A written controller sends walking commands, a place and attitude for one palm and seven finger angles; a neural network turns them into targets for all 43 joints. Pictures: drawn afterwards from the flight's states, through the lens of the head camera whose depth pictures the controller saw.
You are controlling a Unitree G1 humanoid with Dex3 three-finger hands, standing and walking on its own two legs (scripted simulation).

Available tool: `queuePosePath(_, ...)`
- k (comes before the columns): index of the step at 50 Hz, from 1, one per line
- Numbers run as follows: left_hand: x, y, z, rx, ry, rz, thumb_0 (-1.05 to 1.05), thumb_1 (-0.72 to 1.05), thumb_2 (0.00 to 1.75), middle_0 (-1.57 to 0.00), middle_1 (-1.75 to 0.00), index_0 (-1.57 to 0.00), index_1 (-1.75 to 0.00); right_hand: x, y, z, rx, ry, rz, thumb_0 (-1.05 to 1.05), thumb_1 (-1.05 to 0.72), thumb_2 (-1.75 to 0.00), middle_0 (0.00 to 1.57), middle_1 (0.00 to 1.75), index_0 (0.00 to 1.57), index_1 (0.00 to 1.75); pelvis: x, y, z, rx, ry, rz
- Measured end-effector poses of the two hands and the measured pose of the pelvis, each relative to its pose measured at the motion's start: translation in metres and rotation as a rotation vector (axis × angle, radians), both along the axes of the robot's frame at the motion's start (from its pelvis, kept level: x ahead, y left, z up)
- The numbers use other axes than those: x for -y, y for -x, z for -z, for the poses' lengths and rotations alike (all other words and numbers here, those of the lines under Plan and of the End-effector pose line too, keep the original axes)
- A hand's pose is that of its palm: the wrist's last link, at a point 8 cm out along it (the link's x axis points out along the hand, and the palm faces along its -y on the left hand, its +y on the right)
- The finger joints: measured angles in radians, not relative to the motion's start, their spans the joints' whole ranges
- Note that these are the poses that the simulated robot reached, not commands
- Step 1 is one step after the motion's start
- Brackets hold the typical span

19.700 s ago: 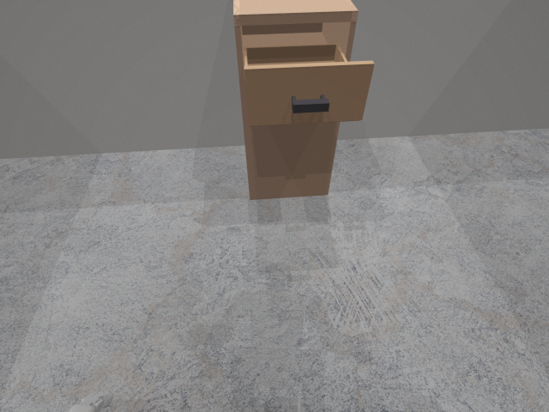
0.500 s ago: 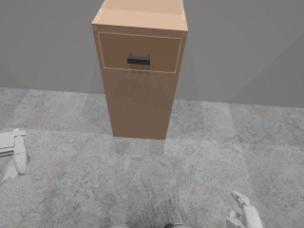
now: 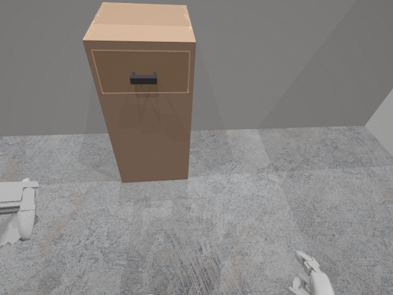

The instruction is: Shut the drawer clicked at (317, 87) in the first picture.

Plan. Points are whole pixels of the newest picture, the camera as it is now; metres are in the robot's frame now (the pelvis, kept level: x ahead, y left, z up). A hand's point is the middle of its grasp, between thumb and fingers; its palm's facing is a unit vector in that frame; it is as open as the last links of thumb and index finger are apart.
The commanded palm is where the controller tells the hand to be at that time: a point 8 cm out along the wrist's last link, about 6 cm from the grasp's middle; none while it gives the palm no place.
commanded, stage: stop stepping back and stand still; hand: left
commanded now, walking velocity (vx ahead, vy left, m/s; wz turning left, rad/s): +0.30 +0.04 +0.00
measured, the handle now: (144, 76) +0.89 +0.21 -0.02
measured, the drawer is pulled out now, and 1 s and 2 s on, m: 0.00 0.00 0.00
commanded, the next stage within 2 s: let the arm hang, fingers relaxed in 0.78 s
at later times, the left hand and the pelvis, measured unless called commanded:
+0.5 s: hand out of the picture +0.15 +0.29 +0.21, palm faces +0.38 -0.80 -0.47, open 3.2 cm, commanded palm +0.11 +0.32 +0.19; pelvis -0.02 +0.05 +0.01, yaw -1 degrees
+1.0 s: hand (5, 265) +0.17 +0.32 +0.04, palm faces +0.11 -0.83 -0.54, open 3.1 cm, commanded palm none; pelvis -0.04 +0.07 +0.00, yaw +1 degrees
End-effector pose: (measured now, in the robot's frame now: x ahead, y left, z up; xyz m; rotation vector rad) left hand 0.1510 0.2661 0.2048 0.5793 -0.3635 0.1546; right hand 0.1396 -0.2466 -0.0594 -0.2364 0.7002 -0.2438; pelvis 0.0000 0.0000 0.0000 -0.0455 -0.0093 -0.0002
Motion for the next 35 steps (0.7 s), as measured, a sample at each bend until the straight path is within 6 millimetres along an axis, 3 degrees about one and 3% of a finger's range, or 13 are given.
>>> queuePosePath(5,-0.036,0.016,0.006,0.077,0.042,-0.115,0.01,0.88,0.90,-1.41,-1.60,-1.41,-1.59,0.016,0.026,0.006,-0.023,0.087,0.076,0.01,-0.91,-0.90,0.20,0.30,0.20,0.30,-0.019,-0.010,0.007,0.040,0.010,0.000)
queuePosePath(10,-0.067,-0.004,0.033,0.120,0.190,-0.201,0.01,0.89,0.90,-1.41,-1.60,-1.41,-1.59,-0.004,0.034,0.013,-0.055,0.116,0.066,0.02,-0.91,-0.90,0.20,0.30,0.20,0.30,-0.036,-0.003,0.014,0.062,0.008,-0.012)
queuePosePath(14,-0.056,-0.011,0.025,0.062,0.180,-0.146,0.02,0.89,0.90,-1.41,-1.60,-1.41,-1.59,-0.043,0.033,0.002,-0.026,0.034,-0.016,0.02,-0.91,-0.90,0.20,0.30,0.20,0.30,-0.035,0.021,0.000,0.043,-0.002,-0.004)
queuePosePath(17,-0.035,0.009,0.003,0.032,0.079,-0.039,0.02,0.90,0.90,-1.41,-1.60,-1.41,-1.59,-0.066,0.031,-0.006,0.028,-0.039,-0.076,0.02,-0.91,-0.90,0.20,0.30,0.20,0.30,-0.033,0.032,-0.006,0.015,-0.019,0.021)
queuePosePath(20,-0.021,0.034,-0.014,0.019,-0.015,0.039,0.02,0.89,0.90,-1.41,-1.60,-1.41,-1.59,-0.077,0.029,-0.001,0.031,-0.070,-0.099,0.01,-0.90,-0.90,0.21,0.30,0.20,0.30,-0.037,0.037,-0.002,0.004,-0.037,0.045)
queuePosePath(22,-0.027,0.043,-0.024,0.048,-0.031,0.023,0.01,0.89,0.90,-1.41,-1.60,-1.41,-1.59,-0.080,0.030,0.004,-0.022,-0.072,-0.098,0.01,-0.90,-0.90,0.21,0.30,0.20,0.30,-0.041,0.032,-0.006,-0.009,-0.041,0.033)
queuePosePath(24,-0.046,0.044,-0.026,0.078,-0.006,-0.065,0.01,0.89,0.90,-1.41,-1.60,-1.41,-1.59,-0.081,0.032,0.008,-0.064,-0.074,-0.085,0.01,-0.90,-0.90,0.21,0.30,0.20,0.30,-0.045,0.025,-0.009,-0.024,-0.051,0.024)
queuePosePath(28,-0.092,0.032,0.003,0.041,0.106,-0.280,0.01,0.89,0.90,-1.41,-1.60,-1.41,-1.59,-0.078,0.027,0.017,-0.077,-0.036,-0.072,0.01,-0.90,-0.90,0.21,0.30,0.20,0.30,-0.057,0.014,-0.006,-0.034,-0.041,-0.005)
queuePosePath(30,-0.104,0.023,0.026,-0.015,0.162,-0.333,0.01,0.89,0.90,-1.41,-1.60,-1.41,-1.59,-0.077,0.022,0.022,-0.079,-0.015,-0.070,0.01,-0.90,-0.90,0.21,0.30,0.20,0.30,-0.065,0.013,-0.001,-0.031,-0.043,-0.022)
queuePosePath(33,-0.098,0.011,0.045,-0.105,0.205,-0.309,0.01,0.90,0.90,-1.41,-1.60,-1.41,-1.59,-0.081,0.016,0.017,-0.069,-0.015,-0.077,0.02,-0.91,-0.90,0.20,0.30,0.20,0.30,-0.069,0.015,-0.003,-0.014,-0.061,-0.003)
queuePosePath(35,-0.083,0.005,0.044,-0.130,0.189,-0.235,0.02,0.90,0.90,-1.41,-1.60,-1.41,-1.59,-0.085,0.013,0.011,-0.046,-0.023,-0.090,0.02,-0.91,-0.90,0.20,0.30,0.20,0.30,-0.067,0.017,-0.005,-0.015,-0.063,0.001)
